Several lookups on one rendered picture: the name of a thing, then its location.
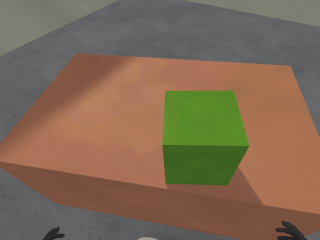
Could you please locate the pedestal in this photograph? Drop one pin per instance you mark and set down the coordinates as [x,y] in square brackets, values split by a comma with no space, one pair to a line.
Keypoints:
[94,140]

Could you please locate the carton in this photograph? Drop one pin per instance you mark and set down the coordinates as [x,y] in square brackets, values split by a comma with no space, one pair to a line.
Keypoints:
[204,139]

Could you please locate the robot left hand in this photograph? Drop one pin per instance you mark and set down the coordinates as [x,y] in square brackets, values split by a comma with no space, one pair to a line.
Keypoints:
[53,234]

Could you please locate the robot right hand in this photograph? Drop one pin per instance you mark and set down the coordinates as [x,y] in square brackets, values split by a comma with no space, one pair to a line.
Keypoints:
[291,230]

